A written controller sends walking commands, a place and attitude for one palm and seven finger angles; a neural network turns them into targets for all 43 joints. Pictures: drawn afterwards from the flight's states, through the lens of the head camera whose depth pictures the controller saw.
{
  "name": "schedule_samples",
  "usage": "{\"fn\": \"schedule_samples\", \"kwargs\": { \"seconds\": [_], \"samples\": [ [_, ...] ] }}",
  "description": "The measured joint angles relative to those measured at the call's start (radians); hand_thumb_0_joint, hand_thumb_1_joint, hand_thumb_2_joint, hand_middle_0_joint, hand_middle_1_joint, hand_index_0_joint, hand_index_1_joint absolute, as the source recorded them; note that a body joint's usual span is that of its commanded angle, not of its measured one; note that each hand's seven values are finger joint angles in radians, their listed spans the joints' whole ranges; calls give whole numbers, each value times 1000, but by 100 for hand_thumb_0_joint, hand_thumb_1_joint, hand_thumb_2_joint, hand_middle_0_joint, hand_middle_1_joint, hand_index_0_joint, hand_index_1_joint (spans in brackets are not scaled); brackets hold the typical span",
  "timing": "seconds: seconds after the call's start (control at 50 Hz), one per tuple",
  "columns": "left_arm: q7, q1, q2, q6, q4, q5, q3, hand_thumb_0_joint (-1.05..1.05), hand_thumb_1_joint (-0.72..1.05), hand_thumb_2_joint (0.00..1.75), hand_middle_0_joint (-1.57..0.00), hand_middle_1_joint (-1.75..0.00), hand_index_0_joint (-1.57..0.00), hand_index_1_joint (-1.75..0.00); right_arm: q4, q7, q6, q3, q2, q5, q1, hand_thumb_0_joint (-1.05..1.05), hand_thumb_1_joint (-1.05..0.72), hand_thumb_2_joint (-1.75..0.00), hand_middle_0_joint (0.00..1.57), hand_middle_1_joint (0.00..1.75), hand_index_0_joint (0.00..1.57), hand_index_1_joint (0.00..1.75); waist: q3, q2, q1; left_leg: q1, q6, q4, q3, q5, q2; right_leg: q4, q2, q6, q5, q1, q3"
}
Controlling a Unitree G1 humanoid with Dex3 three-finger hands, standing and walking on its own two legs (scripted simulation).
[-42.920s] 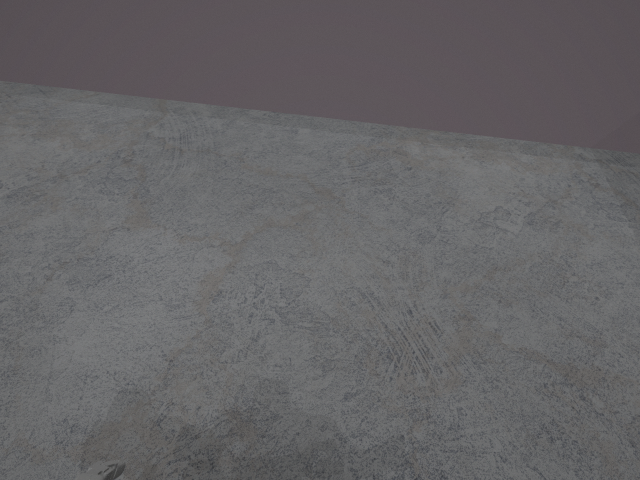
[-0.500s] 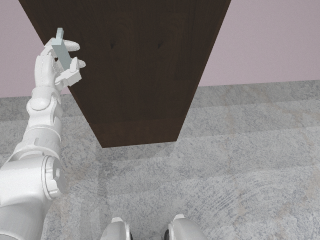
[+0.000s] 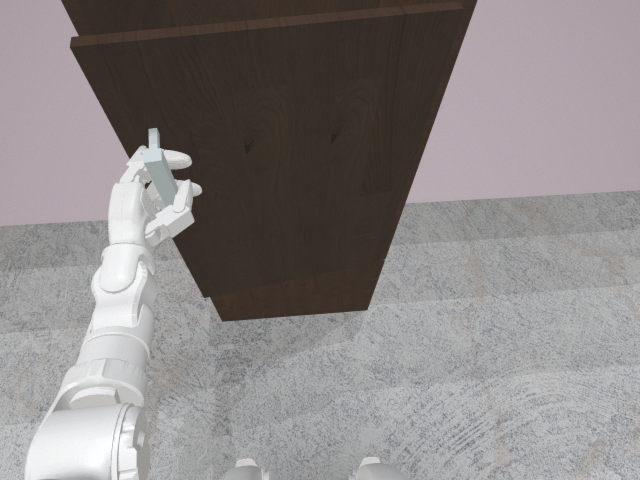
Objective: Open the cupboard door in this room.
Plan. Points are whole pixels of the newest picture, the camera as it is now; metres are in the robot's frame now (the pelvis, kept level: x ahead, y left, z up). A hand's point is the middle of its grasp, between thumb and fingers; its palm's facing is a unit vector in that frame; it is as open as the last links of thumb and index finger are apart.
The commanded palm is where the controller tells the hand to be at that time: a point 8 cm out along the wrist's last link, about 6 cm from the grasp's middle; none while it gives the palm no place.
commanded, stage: pull the door open along its arc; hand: left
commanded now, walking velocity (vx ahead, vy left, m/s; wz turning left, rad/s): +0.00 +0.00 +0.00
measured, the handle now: (167, 178) +0.49 +0.18 +0.07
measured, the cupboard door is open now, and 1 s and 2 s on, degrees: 8 40 44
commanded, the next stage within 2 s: open thumb and fingers to let go in 0.68 s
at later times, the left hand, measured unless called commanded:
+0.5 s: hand (251, 300) +0.31 +0.07 +0.07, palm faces +0.42 -0.91 -0.01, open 5.7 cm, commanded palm +0.25 +0.09 +0.07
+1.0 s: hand (276, 332) +0.27 +0.04 +0.07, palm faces +0.42 -0.91 -0.03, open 6.8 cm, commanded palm +0.22 +0.07 +0.07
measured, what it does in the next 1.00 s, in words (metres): shifts its weight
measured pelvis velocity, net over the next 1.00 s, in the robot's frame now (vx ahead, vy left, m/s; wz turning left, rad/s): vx -0.01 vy -0.06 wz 0.10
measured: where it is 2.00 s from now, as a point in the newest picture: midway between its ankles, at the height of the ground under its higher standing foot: outside the picture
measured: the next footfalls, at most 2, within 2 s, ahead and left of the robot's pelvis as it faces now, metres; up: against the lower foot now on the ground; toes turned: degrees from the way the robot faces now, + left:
none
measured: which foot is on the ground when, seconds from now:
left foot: down 0.00-1.00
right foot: down 0.00-1.00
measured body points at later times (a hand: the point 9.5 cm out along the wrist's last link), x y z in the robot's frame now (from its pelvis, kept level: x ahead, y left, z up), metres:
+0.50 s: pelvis -0.01 -0.02 +0.00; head +0.03 -0.03 +0.45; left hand +0.28 +0.11 +0.07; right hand +0.18 -0.22 -0.10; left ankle +0.00 +0.11 -0.69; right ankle -0.02 -0.11 -0.69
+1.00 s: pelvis -0.01 -0.06 +0.01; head +0.01 -0.08 +0.46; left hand +0.25 +0.09 +0.08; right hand +0.19 -0.26 -0.09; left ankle +0.00 +0.11 -0.69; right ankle -0.02 -0.11 -0.69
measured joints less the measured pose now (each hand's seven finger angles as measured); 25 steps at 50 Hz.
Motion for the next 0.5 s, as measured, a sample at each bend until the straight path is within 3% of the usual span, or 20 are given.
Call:
{"fn": "schedule_samples", "kwargs": {
  "seconds": [0.06, 0.12, 0.2, 0.28, 0.38, 0.5],
  "samples": [
    [26, 96, -53, 13, -104, -14, -42, 1, 73, 75, -38, -135, -37, -135, -10, 1, -8, -6, 4, 4, -17, 1, -90, -90, 20, 30, 20, 30, -3, -2, 20, 36, 0, -17, 2, 2, -3, -15, -2, 1, 1, 35, 2],
    [180, 170, -155, 26, -210, -9, -86, 1, 71, 74, -38, -135, -38, -135, -13, 6, -28, -12, 10, -10, -46, 1, -90, -90, 20, 30, 20, 30, -4, -5, 45, 57, -1, -24, 0, 4, -8, -20, -7, 2, 0, 56, 0],
    [413, 245, -265, 41, -320, 86, -161, 1, 72, 75, -38, -135, -38, -135, -19, 22, -42, -16, 22, -43, -100, 1, -90, -90, 20, 30, 20, 30, -10, -10, 66, 60, -3, -13, -7, 2, -18, 2, -17, 1, -12, 60, -8],
    [562, 308, -320, 70, -387, 172, -253, 0, 73, 78, -38, -135, -36, -134, -25, 28, -40, -18, 38, -63, -151, 1, -90, -90, 20, 30, 20, 30, -9, -7, 83, 70, -7, -1, -19, 0, -25, 20, -24, -5, -24, 73, -20],
    [666, 393, -372, 116, -460, 207, -350, 0, 74, 78, -36, -135, -37, -134, -28, 18, -34, -12, 59, -72, -190, 1, -90, -90, 20, 30, 20, 30, -1, -6, 101, 107, -16, -12, -33, 7, -29, 17, -27, -14, -28, 112, -34],
    [717, 513, -398, 154, -557, 238, -451, 1, 73, 77, -35, -135, -37, -134, -34, 7, -38, -4, 76, -80, -207, 1, -90, -90, 20, 30, 20, 30, 6, -5, 111, 143, -30, -29, -49, 17, -30, 10, -26, -28, -30, 150, -50]
  ]
}}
